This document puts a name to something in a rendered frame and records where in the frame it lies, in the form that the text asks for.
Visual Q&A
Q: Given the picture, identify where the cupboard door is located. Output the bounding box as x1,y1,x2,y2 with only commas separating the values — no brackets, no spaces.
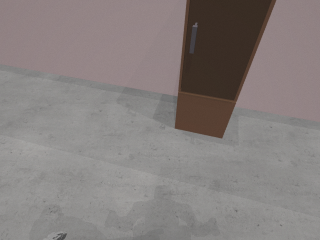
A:
181,0,272,101

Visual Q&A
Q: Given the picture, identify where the handle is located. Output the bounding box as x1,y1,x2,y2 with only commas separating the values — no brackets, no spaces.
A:
189,22,198,54

